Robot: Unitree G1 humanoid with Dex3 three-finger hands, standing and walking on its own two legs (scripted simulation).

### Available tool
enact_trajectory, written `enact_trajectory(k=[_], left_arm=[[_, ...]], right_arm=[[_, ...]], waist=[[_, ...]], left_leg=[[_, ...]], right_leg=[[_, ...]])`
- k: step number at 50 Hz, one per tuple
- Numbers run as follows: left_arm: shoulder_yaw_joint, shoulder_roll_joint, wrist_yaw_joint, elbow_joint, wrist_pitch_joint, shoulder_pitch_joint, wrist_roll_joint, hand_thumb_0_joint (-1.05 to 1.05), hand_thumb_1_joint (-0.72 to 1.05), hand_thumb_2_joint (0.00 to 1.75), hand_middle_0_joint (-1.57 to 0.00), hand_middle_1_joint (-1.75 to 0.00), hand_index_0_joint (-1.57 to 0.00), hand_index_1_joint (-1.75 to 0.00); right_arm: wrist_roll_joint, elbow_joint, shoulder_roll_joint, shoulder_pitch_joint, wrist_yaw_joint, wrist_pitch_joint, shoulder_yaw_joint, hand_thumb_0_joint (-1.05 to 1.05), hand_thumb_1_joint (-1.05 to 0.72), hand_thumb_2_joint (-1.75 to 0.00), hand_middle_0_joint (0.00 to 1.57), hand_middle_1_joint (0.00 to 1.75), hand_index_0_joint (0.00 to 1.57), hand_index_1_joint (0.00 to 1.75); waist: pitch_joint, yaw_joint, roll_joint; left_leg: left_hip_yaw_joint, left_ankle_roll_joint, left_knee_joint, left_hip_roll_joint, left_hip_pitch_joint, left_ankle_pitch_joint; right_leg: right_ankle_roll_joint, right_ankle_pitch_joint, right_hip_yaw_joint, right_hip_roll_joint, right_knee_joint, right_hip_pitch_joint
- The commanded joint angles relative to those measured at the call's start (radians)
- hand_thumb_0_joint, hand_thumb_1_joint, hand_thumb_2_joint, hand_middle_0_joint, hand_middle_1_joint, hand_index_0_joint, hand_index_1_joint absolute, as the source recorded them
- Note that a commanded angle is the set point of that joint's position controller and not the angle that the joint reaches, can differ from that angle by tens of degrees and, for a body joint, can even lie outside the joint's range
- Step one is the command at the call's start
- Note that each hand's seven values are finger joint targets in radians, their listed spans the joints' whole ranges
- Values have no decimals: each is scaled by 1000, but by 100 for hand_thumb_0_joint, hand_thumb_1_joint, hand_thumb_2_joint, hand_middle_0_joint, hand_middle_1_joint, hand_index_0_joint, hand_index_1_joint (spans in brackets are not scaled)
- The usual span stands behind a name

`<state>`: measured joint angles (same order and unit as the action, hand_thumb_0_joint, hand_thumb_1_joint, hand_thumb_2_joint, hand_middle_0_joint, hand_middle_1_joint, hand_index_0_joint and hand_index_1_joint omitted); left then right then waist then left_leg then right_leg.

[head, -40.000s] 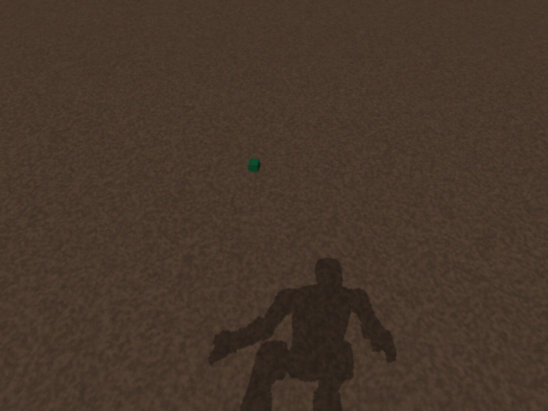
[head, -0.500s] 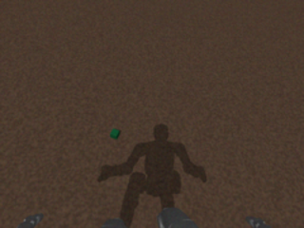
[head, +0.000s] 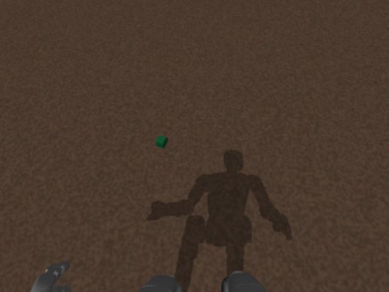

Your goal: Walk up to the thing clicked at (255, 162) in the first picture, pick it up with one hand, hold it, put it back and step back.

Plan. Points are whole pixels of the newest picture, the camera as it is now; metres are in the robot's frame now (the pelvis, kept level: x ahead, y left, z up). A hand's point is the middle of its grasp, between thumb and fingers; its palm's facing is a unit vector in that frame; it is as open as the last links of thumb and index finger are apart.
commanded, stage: step back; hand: left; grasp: from above
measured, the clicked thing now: (161, 141) +0.91 +0.23 -0.74
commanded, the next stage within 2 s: stand in 1.54 s
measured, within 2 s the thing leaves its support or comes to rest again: neither
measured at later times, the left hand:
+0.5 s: hand out of the picture -0.10 +0.23 -0.15, palm faces -0.05 -0.91 -0.40, open 7.3 cm
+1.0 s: hand out of the picture -0.09 +0.25 -0.14, palm faces -0.01 -0.92 -0.40, open 7.4 cm
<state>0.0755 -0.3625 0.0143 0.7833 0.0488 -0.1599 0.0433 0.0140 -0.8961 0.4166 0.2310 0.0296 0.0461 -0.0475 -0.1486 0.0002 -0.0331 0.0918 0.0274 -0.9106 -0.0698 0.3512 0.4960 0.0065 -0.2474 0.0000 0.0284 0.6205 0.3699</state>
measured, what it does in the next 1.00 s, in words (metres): walks backwards: left foot, then right foot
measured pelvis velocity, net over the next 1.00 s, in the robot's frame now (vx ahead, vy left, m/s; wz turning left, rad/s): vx -0.17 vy -0.03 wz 0.00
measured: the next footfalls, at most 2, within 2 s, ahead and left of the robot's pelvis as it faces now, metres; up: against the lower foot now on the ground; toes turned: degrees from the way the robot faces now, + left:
left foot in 0.06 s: -0.01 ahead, +0.12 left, +0.00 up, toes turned -1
right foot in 0.40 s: -0.15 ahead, -0.15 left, +0.00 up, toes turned +0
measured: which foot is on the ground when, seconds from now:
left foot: up 0.00-0.04, down 0.06-0.44, up 0.46-0.70, down 0.72-1.00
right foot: down 0.00-0.08, up 0.10-0.38, down 0.40-0.76, up 0.78-0.98, down 1.00-1.00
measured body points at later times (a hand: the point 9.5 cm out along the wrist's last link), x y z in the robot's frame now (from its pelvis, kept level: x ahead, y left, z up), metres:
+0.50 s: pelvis -0.16 -0.03 +0.00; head -0.13 -0.04 +0.44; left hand -0.09 +0.28 -0.12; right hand -0.04 -0.35 -0.12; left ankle -0.08 +0.11 -0.71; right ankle -0.19 -0.15 -0.73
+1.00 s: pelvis -0.17 -0.03 +0.00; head -0.16 -0.04 +0.45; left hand -0.09 +0.29 -0.11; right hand -0.13 -0.35 -0.12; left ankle -0.18 +0.11 -0.73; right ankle -0.13 -0.14 -0.73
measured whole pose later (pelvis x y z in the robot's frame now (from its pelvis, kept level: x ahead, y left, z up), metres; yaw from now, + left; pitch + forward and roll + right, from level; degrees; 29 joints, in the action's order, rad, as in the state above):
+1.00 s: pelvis -0.17 -0.03 +0.00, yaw +0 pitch -3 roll +1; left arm 0.06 -0.41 -0.02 0.97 -0.02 -0.19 0.02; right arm 0.04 -0.97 0.36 0.25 -0.02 -0.01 -0.05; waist -0.06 -0.01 0.01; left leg 0.04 0.02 -0.56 0.01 0.19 0.32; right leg 0.02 -0.33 -0.02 0.02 0.60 0.30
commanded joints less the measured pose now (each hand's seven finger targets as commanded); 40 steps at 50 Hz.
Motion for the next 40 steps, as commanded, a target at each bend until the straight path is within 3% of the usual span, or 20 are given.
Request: enact_trajectory(k=[1, 3, 4, 5, 6, 9, 15, 19, 20, 21, 22, 23, 26, 31, 34, 36, 37, 38, 39, 40], left_arm=[[67, -244, 23, -81, 0, -5, -17, 0, 90, 90, -20, -30, -20, -30], [45, -205, 13, -100, 12, -9, -26, 0, 90, 90, -20, -30, -20, -30], [35, -171, 10, -100, 13, -21, -33, 0, 90, 90, -20, -30, -20, -30], [48, -207, 25, -114, 13, 55, -34, 0, 90, 90, -20, -30, -20, -30], [55, -233, 31, -99, 14, 86, -24, 0, 90, 90, -20, -30, -20, -30], [52, -213, 16, -52, 13, 8, -40, 0, 90, 90, -20, -30, -20, -30], [36, -189, 6, -27, -28, -14, -22, 0, 90, 90, -20, -30, -20, -30], [36, -179, 10, 73, -65, -127, -15, 0, 90, 90, -20, -30, -20, -30], [51, -211, 12, 97, -72, -141, -6, 0, 90, 90, -20, -30, -20, -30], [63, -266, 11, 99, -79, -134, 8, 0, 90, 90, -20, -30, -20, -30], [80, -350, 10, 61, -80, -70, 11, 0, 90, 90, -20, -30, -20, -30], [86, -407, 12, 40, -77, 17, 13, 0, 90, 90, -20, -30, -20, -30], [52, -263, 14, 34, -90, 94, 1, 0, 90, 90, -20, -30, -20, -30], [64, -280, 0, 81, -94, -44, 7, 0, 90, 90, -20, -30, -20, -30], [64, -288, -8, 76, -80, -29, -1, 0, 90, 90, -20, -30, -20, -30], [33, -231, -11, 70, -71, -35, -9, 0, 90, 90, -20, -30, -20, -30], [17, -176, -11, 65, -73, -43, -19, 0, 90, 90, -20, -30, -20, -30], [10, -159, -12, 53, -70, 4, -32, 0, 90, 90, -20, -30, -20, -30], [35, -244, -3, 56, -70, 69, -19, 0, 90, 90, -20, -30, -20, -30], [34, -264, -8, 61, -73, 57, -22, 0, 90, 90, -20, -30, -20, -30]], right_arm=[[12, 71, 133, 49, 8, -46, -47, 0, -90, -90, 20, 30, 20, 30], [24, 58, 186, 62, 8, -45, -72, 0, -90, -90, 20, 30, 20, 30], [35, 70, 275, 30, 6, -39, -91, 0, -90, -90, 20, 30, 20, 30], [29, 100, 353, -6, -3, -35, -98, 0, -90, -90, 20, 30, 20, 30], [32, 106, 342, -51, 3, -40, -101, 0, -90, -90, 20, 30, 20, 30], [36, 120, 210, -116, 11, -42, -59, 0, -90, -90, 20, 30, 20, 30], [25, 109, 199, -52, -1, -34, -68, 0, -90, -90, 20, 30, 20, 30], [21, 104, 217, -105, -19, -8, -69, 0, -90, -90, 20, 30, 20, 30], [17, 102, 191, -101, -22, -3, -60, 0, -90, -90, 20, 30, 20, 30], [11, 113, 136, -91, -24, -5, -42, 0, -90, -90, 20, 30, 20, 30], [9, 133, 117, -131, -21, -9, -37, 0, -90, -90, 20, 30, 20, 30], [16, 115, 175, -161, -12, -9, -62, 0, -90, -90, 20, 30, 20, 30], [-5, 52, 171, -114, -24, -23, -58, 0, -90, -90, 20, 30, 20, 30], [13, 47, 137, -124, -34, -53, -35, 0, -90, -90, 20, 30, 20, 30], [19, 20, 135, -73, -37, -75, -46, 0, -90, -90, 20, 30, 20, 30], [23, -18, 143, -1, -29, -93, -65, 0, -90, -90, 20, 30, 20, 30], [31, -31, 186, 49, -23, -102, -80, 0, -90, -90, 20, 30, 20, 30], [29, -24, 271, 29, -23, -100, -93, 0, -90, -90, 20, 30, 20, 30], [21, -26, 312, 50, -28, -96, -105, 0, -90, -90, 20, 30, 20, 30], [22, -22, 292, 22, -29, -91, -105, 0, -90, -90, 20, 30, 20, 30]], waist=[[255, 21, 245], [275, 22, 105], [254, 36, -109], [228, -24, -208], [174, -29, -195], [148, 37, -76], [202, -25, -134], [240, 15, -147], [237, 26, -89], [199, 19, 63], [154, 43, 191], [73, 57, 232], [3, -4, 103], [65, 70, 226], [110, 45, 240], [182, 10, 163], [231, -7, 17], [185, -17, -125], [129, -54, -92], [85, -34, -68]], left_leg=[[-76, -28, 463, 45, -19, -164], [63, -66, 558, 139, -201, -481], [304, -152, 531, 327, -283, -662], [415, -316, 548, 469, -137, -672], [450, -353, 573, 499, 0, -636], [140, -245, 471, 306, -112, -784], [113, -260, 439, 287, -294, -512], [52, -196, 340, 252, -171, -312], [25, -161, 270, 216, -64, -259], [0, -108, 161, 139, 125, -92], [10, -48, 85, 34, 186, 52], [83, -22, -45, 77, 73, 62], [68, -30, -63, 28, 74, -72], [-15, -7, 188, 47, 118, -16], [-91, -16, 416, 47, -15, -39], [-32, -47, 590, 58, -271, -263], [180, -88, 617, 193, -394, -266], [434, -197, 649, 360, -411, -82], [490, -292, 665, 428, -257, 16], [441, -303, 673, 420, -195, 54]], right_leg=[[153, 517, 186, 201, 33, -367], [73, 295, 136, 113, 123, -157], [24, -59, 39, -28, 275, 73], [7, -411, 74, -87, 431, 71], [8, -417, 160, -68, 568, 24], [18, -286, 189, -125, 654, 114], [-32, -265, 83, -64, 230, 67], [-1, -51, -25, -70, -272, -198], [20, -32, 36, -57, -287, -288], [59, -149, 270, 58, -295, -331], [166, -338, 524, 269, -357, -155], [260, -432, 640, 387, -401, 101], [166, -125, 291, 201, -299, 19], [152, -207, 267, 178, -282, -208], [164, -96, 240, 205, -220, -223], [93, 156, 142, 142, -30, -143], [46, 90, 71, 65, 136, -8], [16, -249, -52, -53, 208, 202], [22, -353, 41, 12, 281, 159], [29, -345, 53, 29, 295, 135]])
